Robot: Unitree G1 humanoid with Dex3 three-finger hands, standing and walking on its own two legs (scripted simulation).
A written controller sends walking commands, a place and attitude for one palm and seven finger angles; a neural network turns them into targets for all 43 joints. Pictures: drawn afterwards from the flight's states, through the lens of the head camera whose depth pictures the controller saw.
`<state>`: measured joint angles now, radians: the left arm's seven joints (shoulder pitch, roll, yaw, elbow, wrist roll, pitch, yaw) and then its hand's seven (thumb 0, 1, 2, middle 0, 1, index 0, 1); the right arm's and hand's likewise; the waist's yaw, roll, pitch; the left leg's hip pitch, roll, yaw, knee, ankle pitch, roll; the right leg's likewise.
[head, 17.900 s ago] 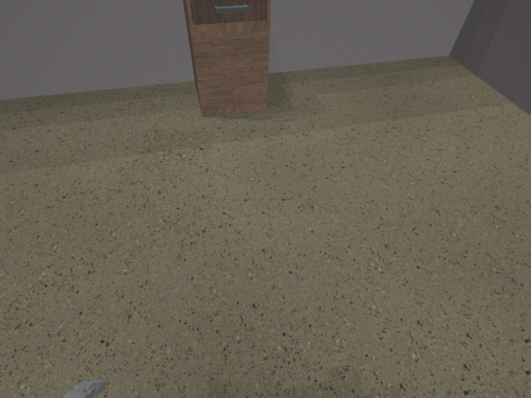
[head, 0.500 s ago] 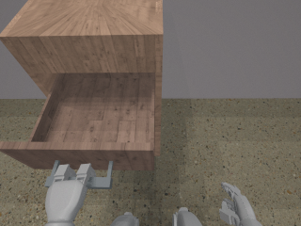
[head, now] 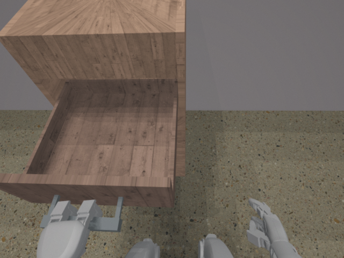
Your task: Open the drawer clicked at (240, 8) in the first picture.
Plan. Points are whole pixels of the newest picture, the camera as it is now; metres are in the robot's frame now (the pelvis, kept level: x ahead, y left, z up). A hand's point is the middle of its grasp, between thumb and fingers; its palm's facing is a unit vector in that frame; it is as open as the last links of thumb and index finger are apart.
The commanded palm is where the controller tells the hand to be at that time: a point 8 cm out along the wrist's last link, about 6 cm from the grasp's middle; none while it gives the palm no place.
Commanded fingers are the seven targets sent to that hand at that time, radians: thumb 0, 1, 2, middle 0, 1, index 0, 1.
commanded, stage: pull the drawer open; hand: left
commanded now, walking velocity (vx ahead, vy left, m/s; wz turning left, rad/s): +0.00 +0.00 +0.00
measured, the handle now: (84, 212) +0.22 +0.22 -0.02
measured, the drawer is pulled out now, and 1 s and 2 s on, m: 0.30 0.30 0.30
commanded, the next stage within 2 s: open the thumb to release the handle in 0.02 s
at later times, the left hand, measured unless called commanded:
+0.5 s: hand (76, 241) +0.16 +0.23 -0.03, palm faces -0.07 -0.11 -0.99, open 9.7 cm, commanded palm +0.14 +0.23 +0.01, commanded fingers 0.00 -0.50 0.30 -0.30 -1.20 -0.30 -1.20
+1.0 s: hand (78, 234) +0.18 +0.23 -0.04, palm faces -0.05 -0.11 -0.99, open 13.8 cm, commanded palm +0.16 +0.22 +0.01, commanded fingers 0.00 -0.50 0.30 -0.30 -1.20 -0.30 -1.20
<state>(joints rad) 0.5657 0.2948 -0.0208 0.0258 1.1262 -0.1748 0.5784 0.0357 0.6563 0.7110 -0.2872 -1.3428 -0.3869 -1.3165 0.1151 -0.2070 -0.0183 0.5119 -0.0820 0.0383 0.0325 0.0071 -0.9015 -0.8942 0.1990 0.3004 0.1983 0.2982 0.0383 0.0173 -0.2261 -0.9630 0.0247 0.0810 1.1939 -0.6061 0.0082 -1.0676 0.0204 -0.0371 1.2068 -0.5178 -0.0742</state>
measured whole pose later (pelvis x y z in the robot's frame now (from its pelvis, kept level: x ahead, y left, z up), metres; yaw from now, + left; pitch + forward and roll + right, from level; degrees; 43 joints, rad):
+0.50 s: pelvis -0.01 +0.00 +0.00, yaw +1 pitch +22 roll +2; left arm 0.51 0.30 -0.04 0.03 1.10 -0.13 0.59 0.00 0.12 0.56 -0.34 -1.26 -0.36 -1.27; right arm 0.14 -0.22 -0.01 0.51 -0.08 0.04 0.01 0.01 -0.90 -0.89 0.20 0.30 0.20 0.30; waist 0.05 0.04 -0.21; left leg -1.00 0.01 0.06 1.22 -0.60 0.01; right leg -1.09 0.00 -0.06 1.22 -0.52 -0.07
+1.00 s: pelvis -0.01 +0.01 +0.00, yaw +1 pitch +21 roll +1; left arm 0.42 0.29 -0.08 0.10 1.11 -0.07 0.60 0.00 -0.48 0.30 -0.31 -1.20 -0.32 -1.21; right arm 0.15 -0.24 -0.02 0.51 -0.08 0.04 0.01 0.01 -0.90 -0.89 0.20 0.30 0.20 0.30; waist 0.04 0.04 -0.22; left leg -0.99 0.01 0.05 1.21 -0.59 0.02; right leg -1.07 0.00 -0.06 1.20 -0.50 -0.06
